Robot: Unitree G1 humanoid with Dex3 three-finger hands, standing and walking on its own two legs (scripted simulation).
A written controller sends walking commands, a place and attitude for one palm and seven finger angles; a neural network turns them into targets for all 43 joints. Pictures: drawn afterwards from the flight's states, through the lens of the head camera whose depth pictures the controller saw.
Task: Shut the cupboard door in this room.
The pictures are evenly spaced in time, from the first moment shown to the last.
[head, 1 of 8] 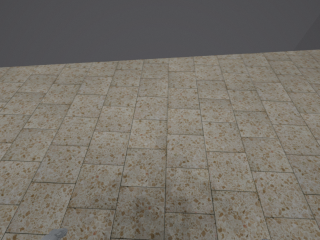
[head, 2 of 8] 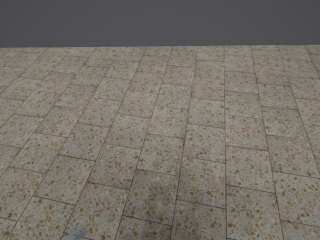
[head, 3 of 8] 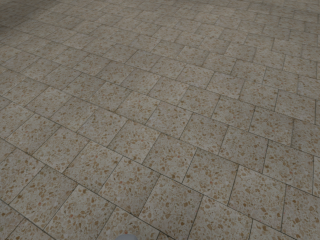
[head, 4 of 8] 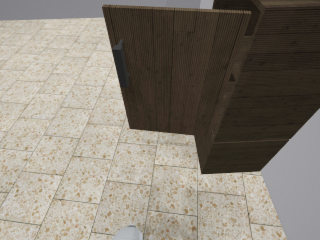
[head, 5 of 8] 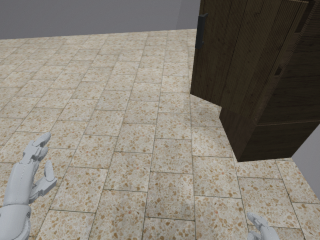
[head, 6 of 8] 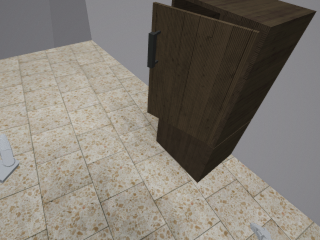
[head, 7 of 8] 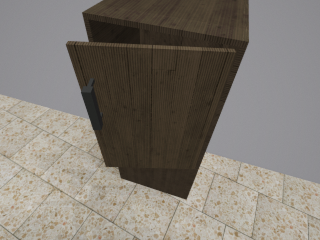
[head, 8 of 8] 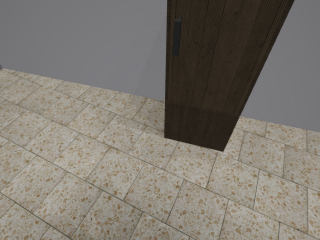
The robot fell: no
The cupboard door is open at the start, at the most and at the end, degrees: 80 80 0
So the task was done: yes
